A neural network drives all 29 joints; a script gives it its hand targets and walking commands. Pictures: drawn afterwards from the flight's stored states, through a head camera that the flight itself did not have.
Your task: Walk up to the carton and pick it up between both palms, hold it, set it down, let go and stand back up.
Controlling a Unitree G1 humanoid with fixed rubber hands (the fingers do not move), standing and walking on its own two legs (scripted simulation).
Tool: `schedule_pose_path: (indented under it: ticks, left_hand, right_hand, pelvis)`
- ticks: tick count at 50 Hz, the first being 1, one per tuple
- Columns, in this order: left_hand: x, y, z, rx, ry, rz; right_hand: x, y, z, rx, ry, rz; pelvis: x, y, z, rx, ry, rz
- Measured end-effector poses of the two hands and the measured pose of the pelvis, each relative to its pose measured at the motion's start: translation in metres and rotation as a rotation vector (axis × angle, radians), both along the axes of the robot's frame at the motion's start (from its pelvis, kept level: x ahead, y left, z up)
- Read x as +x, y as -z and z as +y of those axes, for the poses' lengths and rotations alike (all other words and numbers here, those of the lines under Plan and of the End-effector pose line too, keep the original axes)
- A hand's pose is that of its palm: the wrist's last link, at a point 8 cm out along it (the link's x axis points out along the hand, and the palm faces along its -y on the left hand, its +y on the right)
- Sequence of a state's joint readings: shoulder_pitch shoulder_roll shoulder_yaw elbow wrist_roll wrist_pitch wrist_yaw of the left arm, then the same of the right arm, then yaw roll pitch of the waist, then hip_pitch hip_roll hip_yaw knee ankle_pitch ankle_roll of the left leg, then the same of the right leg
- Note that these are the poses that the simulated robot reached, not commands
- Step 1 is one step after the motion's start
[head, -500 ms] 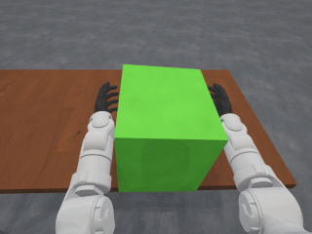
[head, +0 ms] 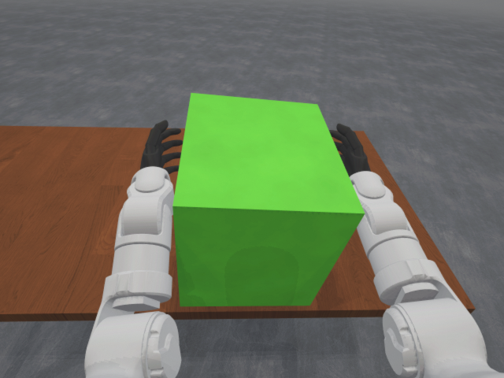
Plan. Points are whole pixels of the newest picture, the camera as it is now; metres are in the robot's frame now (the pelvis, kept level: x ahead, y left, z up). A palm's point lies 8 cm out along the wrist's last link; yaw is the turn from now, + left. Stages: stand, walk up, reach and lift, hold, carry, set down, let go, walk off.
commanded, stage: reach and lift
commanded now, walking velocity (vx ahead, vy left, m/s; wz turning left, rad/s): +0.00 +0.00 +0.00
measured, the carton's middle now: (251, 201) +0.39 +0.04 +0.13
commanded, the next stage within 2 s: hold in 1.28 s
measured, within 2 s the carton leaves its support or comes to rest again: neither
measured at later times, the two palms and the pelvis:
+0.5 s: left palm (152, 152) +0.37 +0.19 +0.23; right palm (362, 157) +0.40 -0.12 +0.22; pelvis +0.00 +0.00 +0.00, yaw +0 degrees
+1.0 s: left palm (149, 140) +0.36 +0.19 +0.25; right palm (371, 146) +0.39 -0.13 +0.25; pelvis -0.01 +0.00 +0.00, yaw +0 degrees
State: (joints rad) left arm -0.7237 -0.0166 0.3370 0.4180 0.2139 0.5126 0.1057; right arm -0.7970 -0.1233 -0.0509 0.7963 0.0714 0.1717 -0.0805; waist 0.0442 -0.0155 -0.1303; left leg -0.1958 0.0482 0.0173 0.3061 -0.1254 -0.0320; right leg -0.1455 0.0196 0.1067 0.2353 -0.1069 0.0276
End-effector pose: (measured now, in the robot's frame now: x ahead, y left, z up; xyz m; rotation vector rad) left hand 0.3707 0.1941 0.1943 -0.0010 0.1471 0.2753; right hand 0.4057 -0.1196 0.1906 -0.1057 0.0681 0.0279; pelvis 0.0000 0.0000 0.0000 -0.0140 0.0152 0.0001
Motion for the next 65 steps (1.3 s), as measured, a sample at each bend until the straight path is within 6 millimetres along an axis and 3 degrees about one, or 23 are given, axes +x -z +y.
schedule_pose_path:
  ticks: [10, 38, 53, 65]
  left_hand:
    - [-0.001, -0.021, -0.001, 0.048, 0.035, 0.003]
    - [-0.004, -0.037, -0.001, 0.039, 0.064, 0.004]
    - [-0.006, -0.062, -0.004, 0.047, 0.082, -0.025]
    - [-0.007, -0.055, -0.004, 0.037, 0.089, -0.008]
  right_hand:
    - [-0.005, -0.017, -0.002, 0.024, 0.016, -0.003]
    - [-0.011, -0.041, -0.002, 0.048, 0.047, -0.001]
    - [-0.018, -0.063, -0.006, 0.097, 0.063, -0.024]
    - [-0.019, -0.062, -0.006, 0.071, 0.067, -0.009]
  pelvis:
    - [-0.005, 0.0, 0.0, 0.0, 0.0, -0.016]
    - [-0.006, 0.0, 0.0, 0.0, -0.001, -0.038]
    - [-0.012, 0.001, 0.0, 0.0, -0.001, -0.049]
    - [-0.01, 0.0, 0.0, 0.0, -0.001, -0.047]
